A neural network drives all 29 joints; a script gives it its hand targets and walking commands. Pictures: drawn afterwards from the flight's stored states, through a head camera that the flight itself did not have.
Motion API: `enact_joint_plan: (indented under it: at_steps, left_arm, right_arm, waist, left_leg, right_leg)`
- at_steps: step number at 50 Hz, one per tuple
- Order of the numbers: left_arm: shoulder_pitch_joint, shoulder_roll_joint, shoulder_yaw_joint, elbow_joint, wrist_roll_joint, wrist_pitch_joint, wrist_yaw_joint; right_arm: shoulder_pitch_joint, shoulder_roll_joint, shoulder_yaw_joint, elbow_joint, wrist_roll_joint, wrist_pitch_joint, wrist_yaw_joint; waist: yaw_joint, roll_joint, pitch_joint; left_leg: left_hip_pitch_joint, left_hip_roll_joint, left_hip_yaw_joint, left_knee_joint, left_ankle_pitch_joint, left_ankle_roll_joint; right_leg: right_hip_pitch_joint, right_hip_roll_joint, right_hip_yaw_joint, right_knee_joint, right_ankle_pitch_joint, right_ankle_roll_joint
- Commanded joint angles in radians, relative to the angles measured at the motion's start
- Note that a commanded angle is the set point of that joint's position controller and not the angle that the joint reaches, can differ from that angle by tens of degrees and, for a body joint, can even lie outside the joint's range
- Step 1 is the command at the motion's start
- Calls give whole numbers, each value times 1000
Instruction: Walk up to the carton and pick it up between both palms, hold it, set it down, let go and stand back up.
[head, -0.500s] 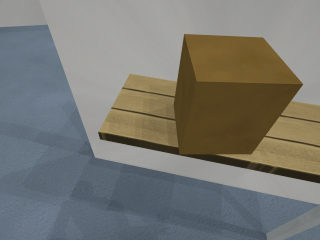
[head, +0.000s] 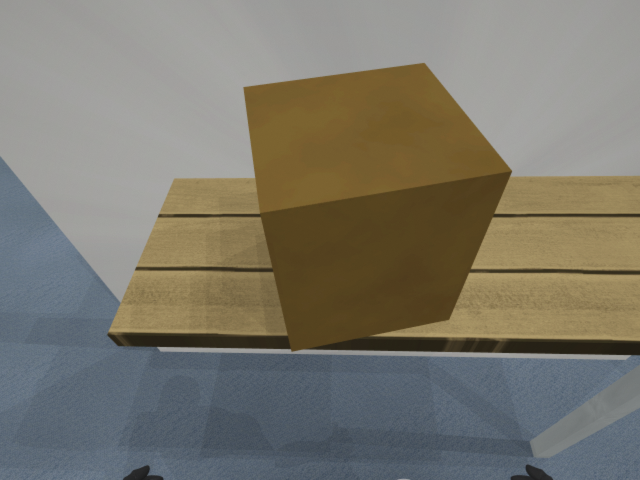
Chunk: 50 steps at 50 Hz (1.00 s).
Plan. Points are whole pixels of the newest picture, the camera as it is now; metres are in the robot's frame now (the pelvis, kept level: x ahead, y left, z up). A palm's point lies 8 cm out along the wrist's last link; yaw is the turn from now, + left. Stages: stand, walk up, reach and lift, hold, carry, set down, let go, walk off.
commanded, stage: walk up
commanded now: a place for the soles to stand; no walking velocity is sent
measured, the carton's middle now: (355, 213) +0.40 -0.02 +0.13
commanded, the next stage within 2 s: reach and lift in 1.52 s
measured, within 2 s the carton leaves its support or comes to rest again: neither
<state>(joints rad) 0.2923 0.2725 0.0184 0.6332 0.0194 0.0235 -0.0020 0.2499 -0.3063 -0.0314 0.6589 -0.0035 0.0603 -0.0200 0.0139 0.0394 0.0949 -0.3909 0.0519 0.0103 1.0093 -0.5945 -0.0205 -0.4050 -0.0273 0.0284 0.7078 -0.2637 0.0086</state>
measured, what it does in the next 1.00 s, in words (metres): steps on the spot: left foot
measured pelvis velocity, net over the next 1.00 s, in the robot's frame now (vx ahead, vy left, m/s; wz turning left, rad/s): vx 0.00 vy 0.00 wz -0.15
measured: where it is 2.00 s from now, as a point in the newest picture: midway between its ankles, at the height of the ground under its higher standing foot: outside the picture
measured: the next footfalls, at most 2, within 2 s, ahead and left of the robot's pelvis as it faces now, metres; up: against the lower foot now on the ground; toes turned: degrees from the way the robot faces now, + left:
left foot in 0.10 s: +0.04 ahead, +0.13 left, +0.00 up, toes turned -3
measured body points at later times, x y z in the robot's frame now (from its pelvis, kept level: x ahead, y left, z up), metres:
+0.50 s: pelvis +0.02 +0.01 +0.01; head +0.03 +0.01 +0.46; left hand +0.12 +0.27 -0.10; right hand +0.13 -0.26 -0.10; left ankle +0.00 +0.13 -0.71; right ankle +0.07 -0.13 -0.71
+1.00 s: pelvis +0.00 +0.00 +0.00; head +0.02 -0.01 +0.45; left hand +0.16 +0.26 -0.09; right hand +0.07 -0.29 -0.11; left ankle +0.00 +0.14 -0.71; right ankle +0.07 -0.13 -0.71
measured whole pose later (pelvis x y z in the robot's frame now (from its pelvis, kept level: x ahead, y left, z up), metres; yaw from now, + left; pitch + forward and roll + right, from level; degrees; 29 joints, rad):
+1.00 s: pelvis +0.00 +0.00 +0.00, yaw -8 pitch -2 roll +1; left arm 0.27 0.31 0.03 0.64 0.01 0.03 -0.02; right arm 0.26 -0.31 -0.02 0.68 0.00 0.05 0.01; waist -0.01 0.00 0.07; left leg -0.23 0.08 0.15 0.67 -0.39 -0.03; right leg -0.42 0.05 0.15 0.66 -0.21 0.02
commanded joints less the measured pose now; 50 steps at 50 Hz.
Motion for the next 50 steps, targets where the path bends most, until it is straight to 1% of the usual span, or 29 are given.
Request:
enact_joint_plan:
  at_steps: [1, 2, 3, 4, 5, 6, 7, 8, 9, 10, 11, 12, 13, 15, 20, 28, 30, 34, 35, 36, 37, 39, 42, 45, 47, 50]
  left_arm:
    - [24, 190, 67, -83, 10, -9, 14]
    - [19, 185, 63, -82, 7, -7, 12]
    - [4, 186, 59, -81, 0, -5, 9]
    - [-9, 190, 56, -86, -8, -5, 6]
    - [9, 175, 48, -89, -20, -7, 0]
    - [43, 122, 33, -106, -38, -11, -9]
    - [26, 115, 37, -102, -34, -4, -4]
    - [19, 125, 40, -92, -19, -6, -4]
    - [7, 139, 42, -79, -19, -12, -8]
    - [6, 142, 43, -72, -19, -20, -11]
    - [12, 153, 45, -70, -14, -29, -11]
    - [21, 160, 46, -64, -10, -35, -11]
    - [28, 158, 44, -60, -13, -38, -12]
    - [24, 151, 40, -57, -14, -41, -10]
    - [29, 154, 41, -54, -17, -40, -6]
    - [28, 165, 46, -63, -17, -41, -6]
    - [28, 169, 48, -67, -16, -40, -6]
    - [24, 170, 49, -72, -15, -38, -6]
    - [6, 190, 56, -75, -15, -33, -5]
    - [18, 186, 56, -74, -14, -32, -6]
    - [21, 184, 56, -74, -14, -30, -7]
    - [16, 183, 59, -79, -14, -25, -10]
    - [2, 180, 62, -88, -13, -18, -12]
    - [0, 185, 68, -90, -12, -18, -14]
    - [-6, 194, 71, -91, -12, -20, -15]
    - [-23, 215, 75, -89, -12, -20, -12]
  right_arm:
    - [77, -66, -17, -63, -5, -39, 3]
    - [76, -63, -18, -64, -6, -47, 5]
    - [86, -58, -20, -60, -7, -54, 8]
    - [75, -68, -25, -61, -11, -61, 8]
    - [59, -91, -28, -70, -18, -68, 8]
    - [25, -158, -39, -83, -28, -73, 6]
    - [-54, -204, -52, -83, 1, -69, 13]
    - [-115, -155, -33, -89, 11, -70, 22]
    - [-103, -109, -17, -86, 16, -72, 27]
    - [-80, -114, -17, -84, 13, -71, 28]
    - [-61, -120, -16, -82, 17, -73, 28]
    - [-40, -118, -15, -71, 19, -73, 30]
    - [-32, -119, -17, -64, 15, -71, 32]
    - [-35, -122, -18, -64, 11, -68, 32]
    - [-31, -118, -17, -64, 10, -58, 29]
    - [-22, -118, -16, -59, 6, -50, 26]
    - [-21, -119, -16, -59, 4, -49, 25]
    - [-10, -121, -15, -55, 4, -51, 25]
    - [-25, -139, -22, -61, 5, -52, 22]
    - [-14, -146, -24, -59, 4, -53, 22]
    - [-9, -149, -26, -59, 4, -52, 21]
    - [-9, -153, -29, -63, 4, -48, 20]
    - [-19, -160, -33, -69, 3, -40, 19]
    - [-20, -165, -37, -71, 2, -35, 19]
    - [-15, -158, -36, -72, 3, -34, 21]
    - [27, -133, -33, -68, 8, -35, 23]
  waist:
    - [5, -243, -117]
    - [0, -239, -135]
    - [-15, -221, -151]
    - [-27, -195, -146]
    - [-27, -153, -159]
    - [-5, 3, -158]
    - [30, 66, -98]
    - [49, 54, -63]
    - [29, 24, -42]
    - [20, 35, -34]
    - [17, 45, -41]
    - [11, 43, -69]
    - [7, 40, -90]
    - [2, 31, -110]
    - [-8, -3, -98]
    - [-19, -65, -109]
    - [-17, -74, -110]
    - [-16, -79, -116]
    - [-14, -85, -88]
    - [-14, -75, -118]
    - [-13, -67, -134]
    - [-12, -52, -140]
    - [-9, -23, -106]
    - [-5, -17, -79]
    - [-6, -40, -71]
    - [-19, -113, -84]
  left_leg:
    - [1, -11, 13, -185, 14, -15]
    - [49, -20, 24, -288, 91, -14]
    - [118, -34, 41, -406, 208, -8]
    - [190, -38, 35, -510, 333, 8]
    - [248, 1, -45, -547, 389, 38]
    - [220, 142, -229, -614, 274, 97]
    - [3, 209, -259, -662, 172, 150]
    - [-74, 178, -206, -651, 157, 137]
    - [-49, 122, -139, -644, 183, 105]
    - [-20, 100, -112, -630, 214, 87]
    - [-7, 94, -98, -616, 252, 79]
    - [35, 85, -83, -604, 285, 74]
    - [86, 81, -76, -594, 312, 75]
    - [119, 86, -67, -579, 345, 81]
    - [128, 83, -39, -568, 314, 80]
    - [167, 69, -5, -527, 287, 67]
    - [177, 65, 3, -519, 281, 65]
    - [175, 68, 9, -523, 269, 64]
    - [168, 73, 10, -504, 348, 66]
    - [180, 80, 17, -494, 372, 70]
    - [178, 85, 20, -492, 370, 73]
    - [165, 95, 22, -498, 339, 81]
    - [121, 120, 16, -527, 273, 93]
    - [91, 126, 21, -533, 213, 97]
    - [95, 105, 34, -513, 174, 87]
    - [154, 35, 56, -447, 131, 57]
  right_leg:
    - [106, -163, 262, -272, 95, -204]
    - [114, -154, 248, -243, 126, -192]
    - [102, -142, 227, -205, 155, -172]
    - [58, -139, 214, -170, 190, -144]
    - [0, -137, 202, -146, 173, -104]
    - [-53, -69, 129, -81, 44, -42]
    - [89, 8, 31, -74, -104, -18]
    - [170, -14, 54, -116, -56, -18]
    - [152, -11, 70, -145, 11, -19]
    - [141, -14, 77, -158, 64, -23]
    - [151, -31, 96, -168, 116, -28]
    - [150, -41, 106, -167, 152, -34]
    - [134, -37, 97, -163, 165, -35]
    - [136, -31, 88, -167, 181, -32]
    - [119, -27, 99, -172, 198, -35]
    - [73, -36, 161, -196, 189, -55]
    - [59, -36, 181, -202, 177, -60]
    - [59, -30, 197, -201, 161, -63]
    - [49, -23, 190, -167, 268, -67]
    - [66, -20, 183, -147, 315, -71]
    - [81, -15, 177, -134, 320, -72]
    - [85, -3, 172, -117, 293, -71]
    - [74, 16, 160, -104, 219, -60]
    - [64, 23, 168, -112, 152, -57]
    - [44, 12, 204, -155, 99, -65]
    - [-12, -25, 313, -264, -10, -95]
